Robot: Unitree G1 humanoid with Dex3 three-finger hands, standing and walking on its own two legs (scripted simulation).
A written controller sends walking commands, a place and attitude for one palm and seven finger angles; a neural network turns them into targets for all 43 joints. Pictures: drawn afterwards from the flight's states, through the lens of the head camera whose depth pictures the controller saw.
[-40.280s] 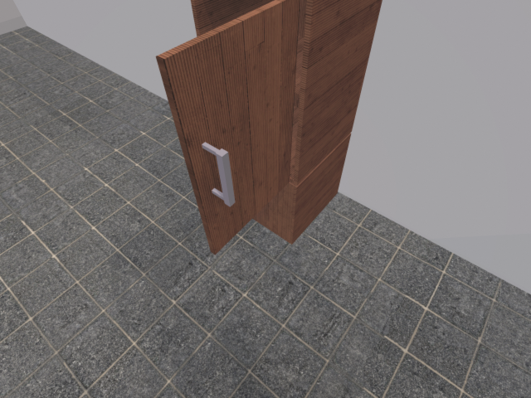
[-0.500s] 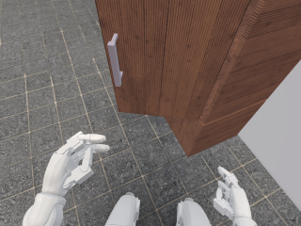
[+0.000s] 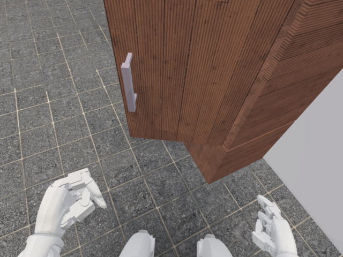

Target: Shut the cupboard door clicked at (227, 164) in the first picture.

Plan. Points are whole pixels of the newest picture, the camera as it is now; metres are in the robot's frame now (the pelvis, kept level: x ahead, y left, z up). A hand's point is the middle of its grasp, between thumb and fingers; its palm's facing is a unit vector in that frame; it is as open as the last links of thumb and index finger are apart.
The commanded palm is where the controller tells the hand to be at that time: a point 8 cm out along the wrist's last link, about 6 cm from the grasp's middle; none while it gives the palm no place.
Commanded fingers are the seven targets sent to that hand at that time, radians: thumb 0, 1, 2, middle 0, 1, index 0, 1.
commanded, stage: raise the hand and make a fist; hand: left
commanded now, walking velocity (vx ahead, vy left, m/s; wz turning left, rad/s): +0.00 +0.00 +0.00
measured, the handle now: (130, 84) +0.53 +0.15 +0.07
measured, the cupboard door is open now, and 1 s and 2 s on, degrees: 59 59 59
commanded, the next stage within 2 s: bring the fist close to the handle in 0.78 s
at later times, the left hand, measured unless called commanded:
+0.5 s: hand (100, 187) +0.24 +0.16 +0.07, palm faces +0.00 -1.00 -0.04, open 3.1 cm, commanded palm +0.21 +0.21 +0.07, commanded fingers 0.00 0.90 0.90 -1.30 -1.50 -1.30 -1.50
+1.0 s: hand (100, 193) +0.23 +0.16 +0.07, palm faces -0.01 -1.00 -0.04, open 3.1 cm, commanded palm +0.23 +0.21 +0.07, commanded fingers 0.00 0.90 0.90 -1.30 -1.50 -1.30 -1.50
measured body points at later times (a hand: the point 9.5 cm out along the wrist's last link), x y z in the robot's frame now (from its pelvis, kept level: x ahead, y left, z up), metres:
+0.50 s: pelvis +0.02 -0.03 +0.01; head +0.08 -0.03 +0.45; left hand +0.23 +0.22 +0.07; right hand +0.19 -0.27 -0.07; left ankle +0.03 +0.10 -0.64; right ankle +0.04 -0.14 -0.64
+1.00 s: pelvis +0.00 -0.03 +0.00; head +0.06 -0.03 +0.45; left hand +0.23 +0.21 +0.07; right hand +0.19 -0.26 -0.07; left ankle +0.03 +0.10 -0.64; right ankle +0.04 -0.14 -0.64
